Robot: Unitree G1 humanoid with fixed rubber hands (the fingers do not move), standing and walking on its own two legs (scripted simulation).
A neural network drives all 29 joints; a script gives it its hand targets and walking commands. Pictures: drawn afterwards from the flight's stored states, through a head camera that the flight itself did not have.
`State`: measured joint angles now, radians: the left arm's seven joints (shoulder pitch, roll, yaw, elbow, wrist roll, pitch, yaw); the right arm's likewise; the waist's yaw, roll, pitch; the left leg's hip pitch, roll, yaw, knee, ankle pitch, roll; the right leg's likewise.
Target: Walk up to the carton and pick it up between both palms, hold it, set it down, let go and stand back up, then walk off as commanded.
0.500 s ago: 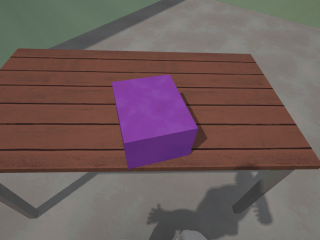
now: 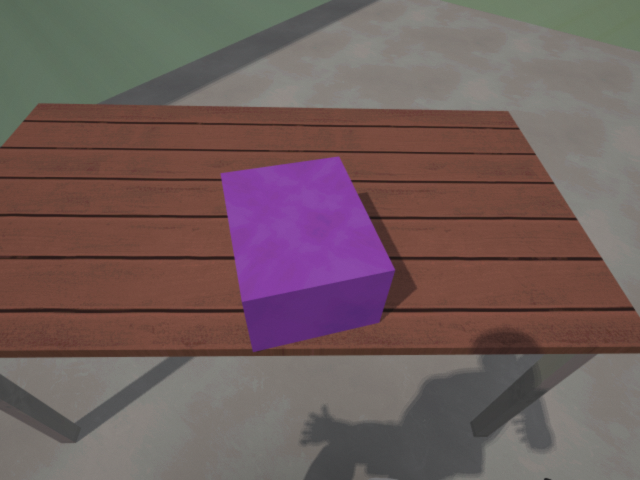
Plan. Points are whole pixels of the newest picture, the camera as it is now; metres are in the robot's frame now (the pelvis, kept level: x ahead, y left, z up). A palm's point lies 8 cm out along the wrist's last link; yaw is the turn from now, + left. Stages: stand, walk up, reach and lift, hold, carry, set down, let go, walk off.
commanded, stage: walk up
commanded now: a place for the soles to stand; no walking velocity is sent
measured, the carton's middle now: (299, 247) +0.47 +0.03 -0.02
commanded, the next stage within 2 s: reach and lift in 0.70 s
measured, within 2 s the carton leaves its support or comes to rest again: neither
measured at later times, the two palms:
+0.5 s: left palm out of the picture +0.08 +0.31 -0.09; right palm out of the picture +0.08 -0.31 -0.08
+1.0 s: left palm (79, 451) +0.18 +0.29 -0.05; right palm out of the picture +0.11 -0.33 -0.08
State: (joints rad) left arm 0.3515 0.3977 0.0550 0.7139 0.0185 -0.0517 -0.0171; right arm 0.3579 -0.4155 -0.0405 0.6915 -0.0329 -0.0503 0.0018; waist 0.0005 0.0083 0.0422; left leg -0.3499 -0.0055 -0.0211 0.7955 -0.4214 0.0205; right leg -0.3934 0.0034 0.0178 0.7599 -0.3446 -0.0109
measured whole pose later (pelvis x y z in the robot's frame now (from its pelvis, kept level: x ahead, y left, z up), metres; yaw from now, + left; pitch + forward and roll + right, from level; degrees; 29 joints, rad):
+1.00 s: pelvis -0.01 -0.01 +0.00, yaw +0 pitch -3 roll +0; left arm 0.10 0.39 0.05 0.49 0.02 0.31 0.04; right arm 0.14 -0.39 -0.16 0.91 -0.09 -0.27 0.08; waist -0.03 0.02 0.12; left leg -0.35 0.01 -0.02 0.82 -0.42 0.00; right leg -0.39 0.01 0.02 0.80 -0.35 -0.01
